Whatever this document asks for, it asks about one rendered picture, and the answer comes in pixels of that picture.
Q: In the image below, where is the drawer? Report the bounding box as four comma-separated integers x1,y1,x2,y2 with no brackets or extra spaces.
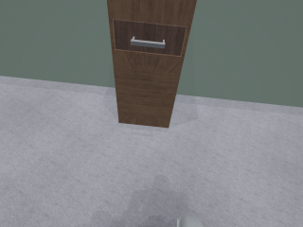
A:
114,19,187,56

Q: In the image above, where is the handle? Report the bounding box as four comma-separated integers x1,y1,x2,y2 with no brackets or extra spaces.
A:
131,36,166,49

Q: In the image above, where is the robot right thigh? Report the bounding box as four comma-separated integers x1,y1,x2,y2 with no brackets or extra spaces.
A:
175,215,204,227

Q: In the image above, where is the cabinet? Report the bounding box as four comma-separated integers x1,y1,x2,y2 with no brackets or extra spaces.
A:
107,0,197,128

